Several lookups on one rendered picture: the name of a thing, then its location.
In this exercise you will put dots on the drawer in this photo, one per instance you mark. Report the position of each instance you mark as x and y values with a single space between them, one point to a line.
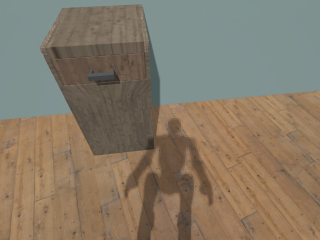
75 70

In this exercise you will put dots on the handle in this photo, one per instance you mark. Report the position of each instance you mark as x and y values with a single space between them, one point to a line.
101 76

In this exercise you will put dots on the cabinet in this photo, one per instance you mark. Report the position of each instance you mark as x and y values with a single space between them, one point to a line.
116 116

